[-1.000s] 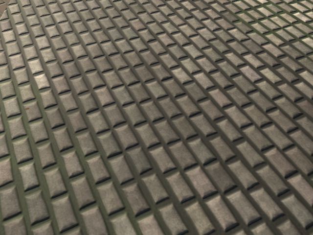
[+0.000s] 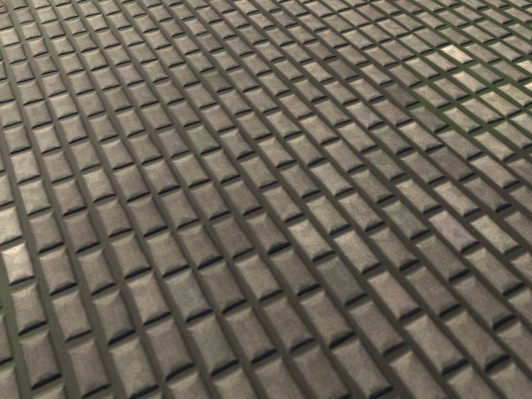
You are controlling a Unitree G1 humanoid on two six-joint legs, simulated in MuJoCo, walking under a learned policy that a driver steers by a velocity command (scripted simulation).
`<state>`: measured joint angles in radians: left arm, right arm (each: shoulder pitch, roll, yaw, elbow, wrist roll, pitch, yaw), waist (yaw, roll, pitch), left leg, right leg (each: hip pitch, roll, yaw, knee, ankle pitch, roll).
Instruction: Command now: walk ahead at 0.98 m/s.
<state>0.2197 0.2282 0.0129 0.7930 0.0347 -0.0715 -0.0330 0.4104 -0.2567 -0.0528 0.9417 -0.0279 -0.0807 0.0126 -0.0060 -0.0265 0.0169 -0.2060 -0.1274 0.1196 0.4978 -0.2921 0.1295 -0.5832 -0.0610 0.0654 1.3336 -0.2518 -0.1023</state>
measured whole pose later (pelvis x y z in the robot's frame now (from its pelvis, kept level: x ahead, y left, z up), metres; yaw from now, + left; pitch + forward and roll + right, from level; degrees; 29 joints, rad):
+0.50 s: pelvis +0.48 -0.05 +0.01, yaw +1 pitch +0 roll -2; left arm 0.45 0.27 0.05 0.99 0.02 -0.10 -0.02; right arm 0.18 -0.27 -0.01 0.82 -0.03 -0.07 0.04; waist 0.02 0.03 0.02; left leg -0.63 0.09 -0.06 1.21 -0.21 0.10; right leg -0.10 0.11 -0.10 0.34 -0.24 -0.11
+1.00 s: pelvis +0.95 +0.02 +0.01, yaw +23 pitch +1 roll +0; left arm -0.01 0.24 -0.02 0.63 0.05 -0.09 0.00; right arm 0.45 -0.30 -0.07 0.94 0.00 -0.05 0.01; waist -0.07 0.00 0.07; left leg -0.13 -0.22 -0.13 0.38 -0.23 0.17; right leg -0.71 -0.10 0.11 0.92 -0.19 0.05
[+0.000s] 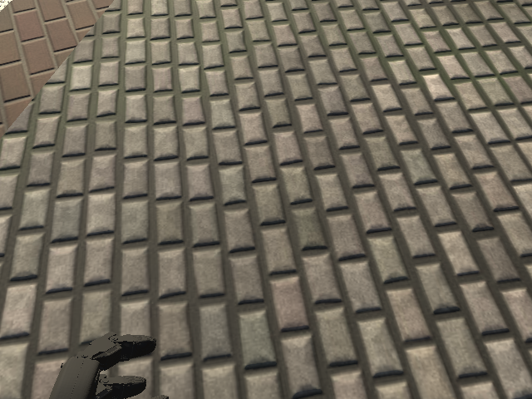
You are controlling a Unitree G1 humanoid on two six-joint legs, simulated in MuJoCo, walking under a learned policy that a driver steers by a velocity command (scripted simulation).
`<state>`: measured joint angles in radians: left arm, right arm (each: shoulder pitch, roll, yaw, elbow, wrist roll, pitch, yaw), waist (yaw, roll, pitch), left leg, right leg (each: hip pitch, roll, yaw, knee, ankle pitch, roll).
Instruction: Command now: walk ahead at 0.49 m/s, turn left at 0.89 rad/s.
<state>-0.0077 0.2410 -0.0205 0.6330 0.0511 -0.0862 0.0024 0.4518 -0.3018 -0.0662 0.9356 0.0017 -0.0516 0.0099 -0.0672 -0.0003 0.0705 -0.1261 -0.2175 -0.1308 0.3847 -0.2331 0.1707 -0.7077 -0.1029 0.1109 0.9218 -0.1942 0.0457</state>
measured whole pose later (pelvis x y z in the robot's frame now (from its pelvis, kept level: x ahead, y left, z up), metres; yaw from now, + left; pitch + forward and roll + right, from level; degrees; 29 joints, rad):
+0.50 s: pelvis +0.18 -0.05 -0.01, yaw -2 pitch +1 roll +0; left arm 0.37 0.27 0.07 0.80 0.03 0.04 -0.02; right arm 0.07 -0.24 0.02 0.69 -0.01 0.04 -0.03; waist 0.08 -0.01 0.05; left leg -0.35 -0.09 -0.09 0.63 -0.41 0.02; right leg -0.41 0.14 0.19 0.42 -0.01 -0.03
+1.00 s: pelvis +0.16 -0.08 -0.01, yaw -27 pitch +1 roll +1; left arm 0.15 0.29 0.05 0.62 0.01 0.05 -0.03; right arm 0.25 -0.32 -0.06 0.71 -0.02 0.04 -0.01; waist -0.03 0.04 0.05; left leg -0.42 0.09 0.10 0.97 -0.51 -0.04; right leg -0.28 0.03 -0.01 0.58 -0.31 -0.05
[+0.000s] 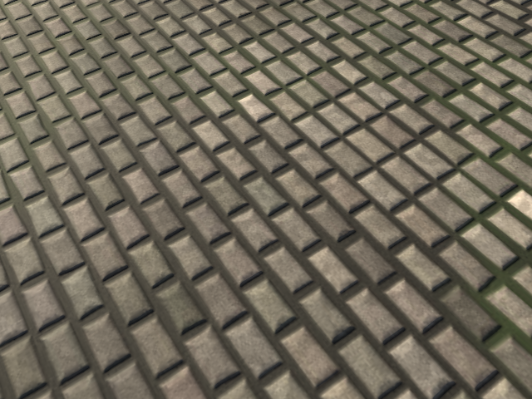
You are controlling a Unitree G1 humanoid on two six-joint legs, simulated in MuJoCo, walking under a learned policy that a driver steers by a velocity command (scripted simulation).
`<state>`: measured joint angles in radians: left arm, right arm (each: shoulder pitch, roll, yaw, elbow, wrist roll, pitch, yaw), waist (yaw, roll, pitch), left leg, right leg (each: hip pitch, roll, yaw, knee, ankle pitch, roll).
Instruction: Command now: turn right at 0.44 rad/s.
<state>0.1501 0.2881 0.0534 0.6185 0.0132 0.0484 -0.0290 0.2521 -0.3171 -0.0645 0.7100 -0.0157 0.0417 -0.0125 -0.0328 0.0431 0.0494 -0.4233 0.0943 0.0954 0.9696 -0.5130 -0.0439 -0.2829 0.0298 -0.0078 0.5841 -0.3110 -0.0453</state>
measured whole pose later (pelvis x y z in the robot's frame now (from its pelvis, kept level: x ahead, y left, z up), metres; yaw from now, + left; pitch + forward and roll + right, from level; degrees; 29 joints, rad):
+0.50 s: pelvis -0.01 +0.00 +0.01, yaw +3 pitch +0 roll -1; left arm 0.17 0.26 0.03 0.74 0.01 0.05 0.02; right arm 0.27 -0.26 -0.04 0.76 -0.01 0.03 0.00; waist -0.03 -0.01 0.04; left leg -0.27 -0.04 -0.09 0.48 -0.21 0.03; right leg -0.32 0.08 0.03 0.79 -0.46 -0.02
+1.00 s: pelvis -0.04 -0.03 +0.01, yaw +27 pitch +1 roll +1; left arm 0.25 0.27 0.03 0.70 0.03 0.01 0.02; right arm 0.14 -0.29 -0.07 0.68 -0.01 0.09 0.06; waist 0.03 0.01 0.07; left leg -0.40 0.00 0.00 0.85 -0.44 -0.03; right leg -0.18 -0.05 -0.19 0.46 -0.28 -0.03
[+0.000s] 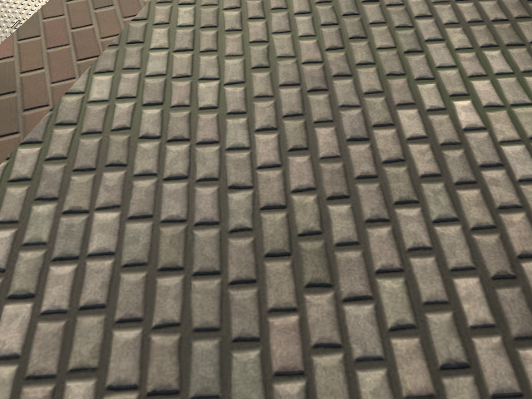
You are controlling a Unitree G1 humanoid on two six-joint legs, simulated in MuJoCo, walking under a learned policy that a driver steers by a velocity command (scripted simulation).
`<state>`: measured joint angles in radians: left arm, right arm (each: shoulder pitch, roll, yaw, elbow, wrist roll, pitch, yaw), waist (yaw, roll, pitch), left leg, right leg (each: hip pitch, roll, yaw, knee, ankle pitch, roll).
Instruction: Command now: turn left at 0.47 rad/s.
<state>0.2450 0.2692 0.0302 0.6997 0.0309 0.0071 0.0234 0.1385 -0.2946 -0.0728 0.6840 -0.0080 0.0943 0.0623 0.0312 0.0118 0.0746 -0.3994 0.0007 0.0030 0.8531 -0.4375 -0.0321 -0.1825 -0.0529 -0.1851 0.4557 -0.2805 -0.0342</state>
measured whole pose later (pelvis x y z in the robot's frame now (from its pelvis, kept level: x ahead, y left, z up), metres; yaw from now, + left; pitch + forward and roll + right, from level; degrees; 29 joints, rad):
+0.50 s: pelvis +0.08 +0.02 +0.01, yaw +5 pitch +2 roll +1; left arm 0.20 0.30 0.06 0.76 0.03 0.00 -0.06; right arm 0.41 -0.28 -0.05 0.83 -0.01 -0.06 0.01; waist -0.04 -0.01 -0.06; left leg 0.01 -0.05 -0.03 0.20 -0.24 0.05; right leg -0.51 -0.07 -0.03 0.68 -0.17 0.01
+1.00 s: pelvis +0.41 -0.02 -0.01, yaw +3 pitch +3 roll -1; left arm 0.56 0.22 0.02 0.95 0.00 -0.11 -0.02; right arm -0.01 -0.27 0.01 0.70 -0.03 -0.05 0.07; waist 0.08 0.03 0.02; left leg -0.76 0.08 0.07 0.67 0.07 0.07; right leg 0.24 0.07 -0.02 0.02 -0.31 -0.06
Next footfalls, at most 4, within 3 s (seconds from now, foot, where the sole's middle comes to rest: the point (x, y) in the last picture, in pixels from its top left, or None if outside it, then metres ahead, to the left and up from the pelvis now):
0.10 left None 0.03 0.12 -0.78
0.60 right None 0.26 -0.11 -0.78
1.08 left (257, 300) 0.71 0.10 -0.78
1.56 right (333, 186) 1.11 -0.13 -0.78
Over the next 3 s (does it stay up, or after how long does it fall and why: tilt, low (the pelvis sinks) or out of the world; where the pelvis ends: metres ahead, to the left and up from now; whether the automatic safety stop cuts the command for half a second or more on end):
stays up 2.16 -0.52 -0.01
